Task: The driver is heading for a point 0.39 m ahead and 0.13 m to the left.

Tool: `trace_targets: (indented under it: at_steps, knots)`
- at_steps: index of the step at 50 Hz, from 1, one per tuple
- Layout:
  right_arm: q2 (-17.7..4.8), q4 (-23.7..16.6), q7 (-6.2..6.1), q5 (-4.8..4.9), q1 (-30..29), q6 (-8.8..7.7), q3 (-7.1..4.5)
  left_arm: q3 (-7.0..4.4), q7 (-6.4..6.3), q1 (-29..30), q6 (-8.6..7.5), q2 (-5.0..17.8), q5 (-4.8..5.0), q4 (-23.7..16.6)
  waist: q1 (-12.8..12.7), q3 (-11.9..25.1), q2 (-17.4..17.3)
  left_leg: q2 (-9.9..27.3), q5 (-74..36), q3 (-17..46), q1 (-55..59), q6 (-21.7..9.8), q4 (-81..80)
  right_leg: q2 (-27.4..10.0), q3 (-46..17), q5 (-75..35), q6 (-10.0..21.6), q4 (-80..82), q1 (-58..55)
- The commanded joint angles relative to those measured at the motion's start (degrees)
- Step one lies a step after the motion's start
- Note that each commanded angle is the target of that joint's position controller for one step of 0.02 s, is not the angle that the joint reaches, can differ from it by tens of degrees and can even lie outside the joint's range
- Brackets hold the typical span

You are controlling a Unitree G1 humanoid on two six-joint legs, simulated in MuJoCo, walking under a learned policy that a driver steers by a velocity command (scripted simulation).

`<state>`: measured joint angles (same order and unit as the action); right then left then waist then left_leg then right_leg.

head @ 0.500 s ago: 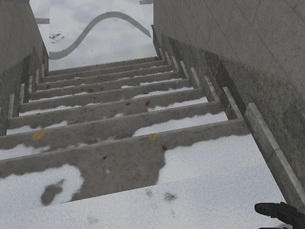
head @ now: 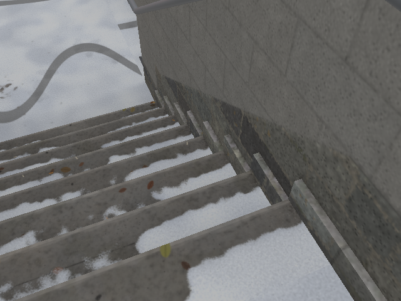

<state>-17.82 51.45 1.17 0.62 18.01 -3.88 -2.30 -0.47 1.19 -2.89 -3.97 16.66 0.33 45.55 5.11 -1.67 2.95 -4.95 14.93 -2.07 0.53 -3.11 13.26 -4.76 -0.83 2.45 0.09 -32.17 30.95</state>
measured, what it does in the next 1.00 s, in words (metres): walks ahead: right foot, then left foot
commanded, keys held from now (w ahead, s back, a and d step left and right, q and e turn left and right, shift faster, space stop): w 0.06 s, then w+q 0.34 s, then no key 0.60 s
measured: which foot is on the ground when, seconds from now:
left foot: down 0.00-0.08, up 0.10-0.58, down 0.60-1.00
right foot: up 0.00-0.04, down 0.06-0.60, up 0.62-1.00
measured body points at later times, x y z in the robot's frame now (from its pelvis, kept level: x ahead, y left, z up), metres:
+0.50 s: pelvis +0.24 +0.00 +0.00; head +0.27 +0.00 +0.45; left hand +0.19 +0.28 -0.13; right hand +0.46 -0.22 -0.11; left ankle +0.41 +0.19 -0.69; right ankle +0.16 -0.12 -0.74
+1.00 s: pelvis +0.36 +0.06 -0.01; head +0.37 +0.06 +0.44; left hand +0.38 +0.35 -0.14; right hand +0.55 -0.15 -0.13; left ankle +0.41 +0.16 -0.74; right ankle +0.41 -0.09 -0.73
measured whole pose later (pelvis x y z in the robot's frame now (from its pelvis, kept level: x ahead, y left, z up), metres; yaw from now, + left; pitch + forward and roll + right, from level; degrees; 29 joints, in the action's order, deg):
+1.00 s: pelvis +0.36 +0.06 -0.01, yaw +13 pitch +0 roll +2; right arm -11.0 45.5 -0.5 -1.0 9.2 0.1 -2.4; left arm -2.9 -3.0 -12.7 1.7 15.4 -0.3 52.8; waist 0.8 -0.4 2.0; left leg -5.6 6.3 -1.8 -18.8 -4.1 24.9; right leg -5.3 -2.9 17.3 -1.2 -37.5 19.1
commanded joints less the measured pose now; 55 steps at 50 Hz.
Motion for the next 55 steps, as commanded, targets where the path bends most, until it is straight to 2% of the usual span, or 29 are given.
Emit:
trace_targets:
  at_steps: [1, 3, 4, 5, 6, 7, 9, 13, 18, 20, 23, 24, 26, 28, 29, 30, 31, 32, 33, 34, 35, 36, 40, 44, 48, 51, 52, 53, 55]
  knots:
    - [-9.1, -1.5, -0.59, -0.54, 1.3, 1.08, -2.06, -2.05, 1.52, 1.4, -1.56, 6.9, -0.02, -3.9, -2.1, 0.6, -7.5, 17.9, -25.5, 9.3, 3.7, -8.9, 2.4, 1.2, 1.9, 4.9, 2.7, 1.6, -0.9]
    - [-7.9, -1.2, -0.87, -0.59, 0.4, 1.01, -1.37, -3.67, 1.12, -9.6, -1.48, 9.0, 0.07, -0.5, -8.1, 5.4, -6.5, 14.3, -31.3, 6.5, -2.1, -6.6, 14.0, 3.4, 3.2, 5.3, 5.2, 5.4, -19.1]
    - [-4.7, -2.2, -0.96, -1.33, 0.6, -0.08, -0.09, -5.14, 0.00, -20.2, -1.61, 13.9, -0.68, 1.7, -12.2, 12.4, -1.4, 10.0, -17.9, 3.8, -12.4, -3.7, 31.7, -7.0, -9.4, 6.2, 9.0, 5.6, -34.4]
    - [-0.1, -4.0, -0.62, -0.59, 5.1, -1.45, 1.12, -6.13, -0.26, -23.1, -1.23, 18.1, -1.74, 2.7, -9.2, 16.9, 13.5, 0.0, 14.6, 4.1, -34.0, -0.4, 50.1, -18.7, -36.3, 16.4, 17.1, 12.8, -49.0]
    - [-6.1, -3.7, -0.27, 0.99, 1.4, -2.35, -0.04, -4.63, -0.41, -22.1, -1.31, 12.2, -1.40, 1.4, -12.1, 14.3, 7.5, 1.5, 20.7, 12.7, -42.1, -0.6, 57.7, -19.8, -38.9, 21.3, 16.6, 16.6, -48.6]
    - [-8.4, -4.6, 0.01, 2.41, -1.9, -2.63, -0.82, -3.91, -0.60, -19.0, -1.31, 9.7, -1.10, 0.9, -11.7, 8.0, 5.3, 4.0, 15.9, 12.8, -45.8, -1.1, 59.2, -18.6, -30.0, 16.9, 14.5, 16.7, -44.4]
    - [-7.4, -5.0, -0.52, 0.73, -3.4, -1.79, -1.02, -2.88, -0.73, -12.9, -1.59, 6.5, -0.93, -0.1, -8.2, 2.8, -0.3, 8.7, 5.5, 11.4, -41.8, 0.1, 54.5, -14.0, -18.2, 10.2, 11.7, 19.5, -33.1]
    - [-4.1, -6.0, -1.10, 1.24, -1.5, 1.21, -1.07, -2.53, -0.94, -11.0, -2.12, 6.9, -1.50, 0.7, -5.3, -0.5, 2.7, 10.7, -3.0, 10.0, -38.5, 3.2, 51.4, -10.4, -4.6, 1.2, 9.8, 24.4, -24.6]
    - [-3.0, -9.8, -1.17, 0.44, -5.3, 2.19, -2.06, -3.42, -2.54, -14.5, -1.66, 8.4, -1.67, 3.1, -6.1, -3.0, 2.3, 11.3, -16.5, 9.5, -43.2, 4.4, 42.7, -9.4, 3.5, -0.4, 8.2, 25.1, -24.9]
    - [-1.4, -12.2, 0.34, 0.15, -10.0, 1.78, -1.66, -2.79, -3.32, -15.4, -0.89, 6.9, -1.79, 3.4, -7.0, -4.4, 1.4, 10.4, -21.3, 7.4, -43.0, 3.5, 35.5, -8.8, 6.7, -2.1, 7.3, 24.6, -25.4]
    - [1.5, -15.0, 1.83, -0.28, -14.9, 1.92, -0.97, -3.24, -3.78, -16.5, 0.14, 9.0, -1.77, 3.8, -8.4, -5.0, 1.2, 8.4, -22.6, 1.6, -37.0, 2.8, 27.1, -8.3, 10.9, -16.4, 6.6, 18.3, -24.1]
    - [0.7, -17.1, 2.91, -0.14, -17.3, 1.83, -1.28, -3.09, -3.92, -17.3, 0.92, 8.8, -1.00, 4.2, -8.6, -4.5, 0.0, 7.6, -20.9, 1.7, -35.8, 1.9, 24.9, -8.8, 10.2, -19.0, 6.2, 17.3, -24.9]
    - [-0.4, -18.3, 3.91, -0.26, -16.2, 1.02, -1.60, -4.26, -4.06, -16.0, 1.94, 12.4, -0.44, 3.8, -7.3, -2.4, 1.7, 6.9, -14.8, 1.5, -33.6, 0.0, 21.4, -11.1, 8.6, -23.8, 6.1, 14.3, -28.5]
    - [-2.6, -16.7, 4.04, -0.43, -7.8, 0.72, -2.52, -4.49, -5.06, -14.1, 2.61, 12.3, 1.23, 3.3, -2.1, 2.9, 1.9, 4.4, -11.9, 0.2, -25.5, -1.7, 16.2, -10.7, 8.2, -31.5, 5.0, 3.8, -32.5]
    - [-4.2, -15.0, 3.44, -1.20, -2.4, 0.39, -3.28, -4.15, -5.39, -14.8, 2.90, 11.3, 1.18, 3.9, 1.0, 6.7, -0.5, 2.7, -20.3, 0.0, -16.3, -2.6, 11.5, -8.5, 9.3, -32.0, 3.4, -6.0, -30.8]
    - [-9.0, -14.1, 2.34, -1.57, 2.4, 0.59, -4.18, -3.12, -5.08, -19.1, 2.41, 8.4, -0.77, 2.8, 1.2, 14.6, -7.0, 11.3, -51.5, 9.2, 0.3, -5.1, 17.5, -4.8, 9.9, -12.8, 1.1, -20.6, -21.2]
    - [-11.2, -15.9, 1.23, -2.25, -1.8, 1.08, -3.45, -1.48, -3.36, -28.0, 1.43, 2.6, -2.93, 2.9, -5.9, 24.3, -20.0, 25.6, -78.0, 28.1, 17.7, -16.9, 23.1, 4.3, 5.3, 40.5, -3.3, -42.0, -3.6]
    - [-5.6, -15.7, 1.47, -1.72, 0.6, 1.33, -1.97, -2.10, -2.64, -28.8, 0.82, 5.5, -0.14, 5.6, -2.4, 35.4, -14.5, 27.8, -63.1, 32.5, 16.5, -19.7, 17.8, 3.6, -8.4, 41.3, -2.9, -45.1, -5.6]
    - [-3.2, -15.2, 1.72, -1.16, -1.9, 1.83, -1.34, -3.07, -2.35, -21.5, 1.28, 8.0, 1.83, 4.1, -2.0, 26.6, -10.1, 24.2, -51.6, 26.3, 10.7, -16.8, 14.6, 1.0, -6.1, 39.3, -2.8, -44.2, -1.4]
    - [-2.3, -13.9, 1.62, -0.92, -4.0, 2.14, -0.99, -3.05, -2.86, -17.3, 2.20, 7.3, 1.77, 3.5, -2.7, 18.5, -5.8, 21.3, -39.8, 22.4, 3.4, -13.5, 12.3, -0.2, -4.7, 35.6, -3.0, -40.0, 0.7]
    - [-1.8, -14.1, 1.19, -1.12, -7.3, 2.03, -0.73, -3.36, -3.80, -15.7, 3.26, 7.1, 0.82, 4.0, -4.2, 12.1, -5.0, 19.5, -32.0, 20.7, -5.4, -11.5, 9.4, -1.0, -4.0, 31.4, -3.3, -37.2, -0.2]
    - [-2.4, -14.2, 0.90, -1.81, -9.8, 2.02, -1.00, -3.73, -4.23, -16.8, 4.36, 6.9, 0.46, 4.5, -6.0, 9.2, -6.7, 17.7, -27.2, 18.4, -12.7, -10.5, 6.7, -1.3, -3.8, 27.6, -3.4, -35.1, -3.9]
    - [-1.0, -12.9, -0.03, -2.76, -11.0, 1.30, -1.28, -4.15, -5.13, -17.3, 5.81, 5.1, 0.37, 5.4, -6.8, 7.7, -7.6, 16.4, -17.7, 15.3, -19.8, -10.7, 2.1, -1.2, -3.8, 22.2, -3.2, -30.1, -8.8]
    - [-0.5, -11.3, -1.30, -2.60, -11.9, 2.04, -1.64, -3.75, -5.21, -12.6, 6.10, 4.1, -0.30, 4.5, -5.4, 6.1, -9.0, 15.0, -1.6, 14.9, -20.0, -9.6, -0.5, -1.9, -3.6, 19.6, -2.7, -17.6, -10.2]
    - [-0.3, -9.6, -1.98, -1.91, -11.4, 3.36, -1.84, -3.57, -4.35, -13.3, 5.57, 4.0, -0.29, 5.7, -5.3, 3.9, -9.5, 14.5, 8.7, 15.7, -21.2, -8.8, -2.1, -0.2, -1.2, 16.6, -1.7, -7.3, -15.4]
    - [1.0, -7.9, -2.17, -0.35, -9.7, 3.96, -1.73, -3.12, -3.42, -17.7, 4.83, 3.2, -2.61, 7.6, -6.6, 2.6, -5.5, 10.5, 10.6, 12.9, -22.7, -2.7, 1.8, -1.0, -1.6, 5.5, 1.7, 6.0, -22.3]
    - [1.5, -7.7, -2.05, -0.45, -6.8, 3.62, -1.93, -3.58, -3.72, -15.6, 4.82, 5.7, -1.77, 7.3, -3.1, 0.9, 0.4, 7.2, 9.8, 9.7, -20.8, -0.6, 3.1, -2.8, -3.8, 9.6, 3.2, 7.4, -18.1]
    - [2.3, -7.7, -2.07, -0.71, -7.7, 3.37, -1.84, -3.70, -3.73, -13.6, 4.64, 5.6, -1.37, 7.4, -3.0, 0.2, 4.0, 5.5, 5.9, 6.6, -15.1, 0.7, 5.6, -2.7, -5.4, 20.2, 3.3, 11.3, -10.9]
    - [2.7, -7.5, -2.39, -1.02, -9.0, 3.46, -1.86, -3.06, -3.93, -10.3, 3.76, 3.7, -1.79, 7.1, -2.1, -0.2, 4.2, 6.0, -0.4, 6.3, -8.9, 0.6, 8.3, -1.9, -5.8, 23.4, 1.0, 15.2, -6.6]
